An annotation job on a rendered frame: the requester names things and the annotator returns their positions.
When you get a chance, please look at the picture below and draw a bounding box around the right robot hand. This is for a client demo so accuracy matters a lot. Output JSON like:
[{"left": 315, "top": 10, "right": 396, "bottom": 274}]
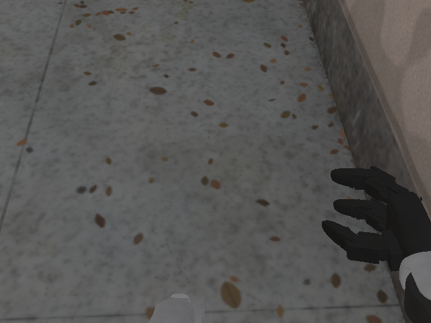
[{"left": 322, "top": 166, "right": 431, "bottom": 272}]

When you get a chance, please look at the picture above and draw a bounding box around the left robot shin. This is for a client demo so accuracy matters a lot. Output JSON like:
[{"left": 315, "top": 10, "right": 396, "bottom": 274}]
[{"left": 154, "top": 293, "right": 191, "bottom": 311}]

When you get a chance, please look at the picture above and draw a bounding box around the robot right forearm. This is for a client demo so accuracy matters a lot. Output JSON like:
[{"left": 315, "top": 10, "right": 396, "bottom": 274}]
[{"left": 399, "top": 251, "right": 431, "bottom": 323}]

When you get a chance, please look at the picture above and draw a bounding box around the left robot thigh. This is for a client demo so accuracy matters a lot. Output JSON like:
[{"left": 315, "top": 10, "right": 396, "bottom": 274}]
[{"left": 149, "top": 297, "right": 205, "bottom": 323}]

